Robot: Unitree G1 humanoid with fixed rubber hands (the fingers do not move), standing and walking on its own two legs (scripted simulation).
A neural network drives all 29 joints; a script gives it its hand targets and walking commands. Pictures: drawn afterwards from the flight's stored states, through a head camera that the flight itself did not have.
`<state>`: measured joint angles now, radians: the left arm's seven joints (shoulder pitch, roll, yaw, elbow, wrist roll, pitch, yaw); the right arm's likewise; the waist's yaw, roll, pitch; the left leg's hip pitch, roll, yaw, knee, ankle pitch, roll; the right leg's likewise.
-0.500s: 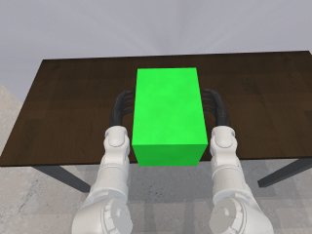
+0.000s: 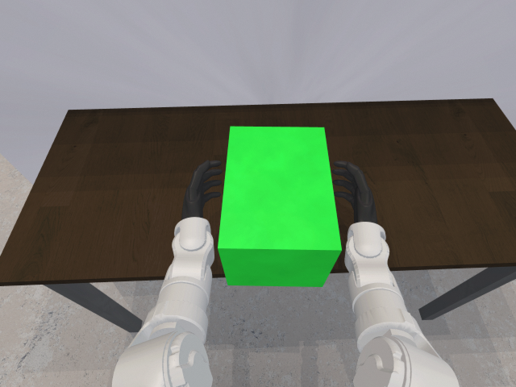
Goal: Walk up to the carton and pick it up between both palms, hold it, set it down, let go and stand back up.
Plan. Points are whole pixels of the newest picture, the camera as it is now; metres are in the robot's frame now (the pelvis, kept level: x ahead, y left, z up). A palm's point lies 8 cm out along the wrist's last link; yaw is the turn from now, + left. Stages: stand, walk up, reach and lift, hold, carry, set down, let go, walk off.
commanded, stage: reach and lift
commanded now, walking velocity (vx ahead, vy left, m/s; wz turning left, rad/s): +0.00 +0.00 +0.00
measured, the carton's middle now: (276, 206) +0.45 -0.03 -0.04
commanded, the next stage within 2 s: none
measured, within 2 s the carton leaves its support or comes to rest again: leaves its support in 0.20 s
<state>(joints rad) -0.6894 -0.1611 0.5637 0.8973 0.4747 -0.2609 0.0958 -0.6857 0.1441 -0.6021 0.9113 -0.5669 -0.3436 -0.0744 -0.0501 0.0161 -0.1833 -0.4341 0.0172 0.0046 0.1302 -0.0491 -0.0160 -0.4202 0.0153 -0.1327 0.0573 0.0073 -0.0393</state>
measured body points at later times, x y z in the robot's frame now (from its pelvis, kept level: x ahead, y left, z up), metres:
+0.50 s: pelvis -0.02 +0.01 +0.00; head +0.00 +0.01 +0.45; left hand +0.39 +0.13 +0.07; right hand +0.38 -0.14 +0.08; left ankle -0.02 +0.13 -0.75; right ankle -0.01 -0.09 -0.75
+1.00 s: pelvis -0.04 +0.00 +0.00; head -0.06 +0.02 +0.45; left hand +0.36 +0.13 +0.12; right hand +0.34 -0.14 +0.12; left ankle -0.02 +0.13 -0.75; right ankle -0.01 -0.09 -0.75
